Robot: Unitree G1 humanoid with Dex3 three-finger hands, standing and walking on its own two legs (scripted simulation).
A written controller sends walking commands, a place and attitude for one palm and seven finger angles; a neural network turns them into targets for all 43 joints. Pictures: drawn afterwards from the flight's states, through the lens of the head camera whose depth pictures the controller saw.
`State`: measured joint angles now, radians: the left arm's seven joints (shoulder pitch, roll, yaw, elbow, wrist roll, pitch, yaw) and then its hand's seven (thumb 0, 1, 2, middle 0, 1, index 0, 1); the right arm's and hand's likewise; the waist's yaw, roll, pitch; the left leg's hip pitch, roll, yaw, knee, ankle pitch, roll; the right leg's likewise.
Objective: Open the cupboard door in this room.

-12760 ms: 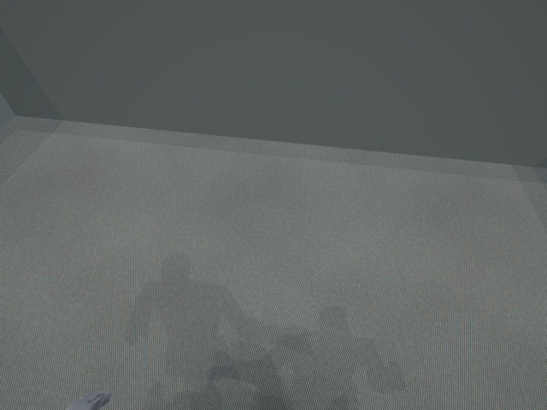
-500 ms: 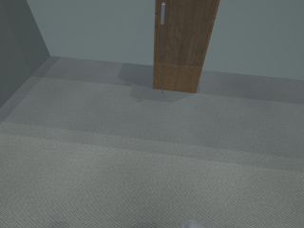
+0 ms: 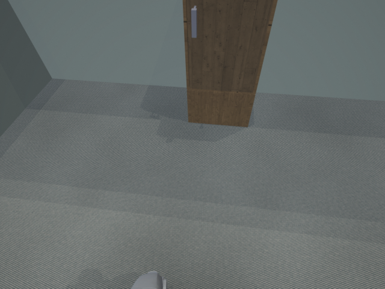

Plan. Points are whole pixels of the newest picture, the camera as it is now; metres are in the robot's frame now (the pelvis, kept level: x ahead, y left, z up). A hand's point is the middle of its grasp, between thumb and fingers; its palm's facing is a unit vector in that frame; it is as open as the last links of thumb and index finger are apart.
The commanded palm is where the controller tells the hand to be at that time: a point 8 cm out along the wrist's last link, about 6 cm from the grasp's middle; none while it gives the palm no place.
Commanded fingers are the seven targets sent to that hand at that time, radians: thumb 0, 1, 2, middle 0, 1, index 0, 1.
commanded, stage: stand and wait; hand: left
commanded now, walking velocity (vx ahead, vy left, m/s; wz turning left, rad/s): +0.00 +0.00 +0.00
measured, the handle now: (194, 21) +1.27 +0.05 -0.02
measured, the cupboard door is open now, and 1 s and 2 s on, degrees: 0 0 0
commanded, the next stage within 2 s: look at it before walking up in 0.80 s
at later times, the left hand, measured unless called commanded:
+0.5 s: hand out of the picture +0.08 +0.19 -0.18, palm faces +0.02 -0.99 -0.16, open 7.4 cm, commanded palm none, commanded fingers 0.00 0.90 0.90 -0.20 -0.30 -0.20 -0.30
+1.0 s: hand out of the picture +0.08 +0.17 -0.18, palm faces +0.01 -0.99 -0.16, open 7.4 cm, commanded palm none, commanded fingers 0.00 0.90 0.90 -0.20 -0.30 -0.20 -0.30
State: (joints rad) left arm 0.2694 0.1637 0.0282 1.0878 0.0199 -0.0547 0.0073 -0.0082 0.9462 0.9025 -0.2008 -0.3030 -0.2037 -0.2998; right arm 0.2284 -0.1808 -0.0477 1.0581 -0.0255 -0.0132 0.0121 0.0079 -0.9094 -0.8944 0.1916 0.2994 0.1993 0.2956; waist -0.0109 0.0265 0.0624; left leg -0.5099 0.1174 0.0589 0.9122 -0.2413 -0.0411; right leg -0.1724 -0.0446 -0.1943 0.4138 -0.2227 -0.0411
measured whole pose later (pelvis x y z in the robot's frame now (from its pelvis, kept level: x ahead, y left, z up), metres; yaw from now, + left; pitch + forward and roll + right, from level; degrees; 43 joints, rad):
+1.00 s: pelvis +0.10 +0.02 +0.00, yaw -1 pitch -2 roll +0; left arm 0.32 0.12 -0.01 1.15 0.01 -0.01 0.04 0.00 0.90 0.90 -0.20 -0.30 -0.20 -0.30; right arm 0.32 -0.10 0.00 1.19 -0.01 -0.01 -0.02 0.01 -0.91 -0.89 0.19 0.30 0.20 0.30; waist -0.01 -0.01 0.04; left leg -0.17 0.04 0.14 0.39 -0.19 0.00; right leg -0.07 -0.05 -0.11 0.39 -0.28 0.01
